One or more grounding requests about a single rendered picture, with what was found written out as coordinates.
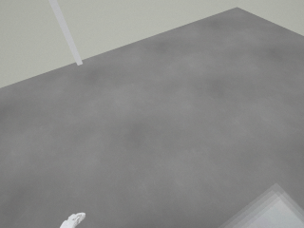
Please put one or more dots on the left robot hand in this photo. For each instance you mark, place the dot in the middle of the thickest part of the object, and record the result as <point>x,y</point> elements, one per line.
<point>73,220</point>

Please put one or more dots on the panel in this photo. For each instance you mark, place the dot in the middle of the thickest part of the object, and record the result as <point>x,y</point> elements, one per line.
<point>62,22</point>

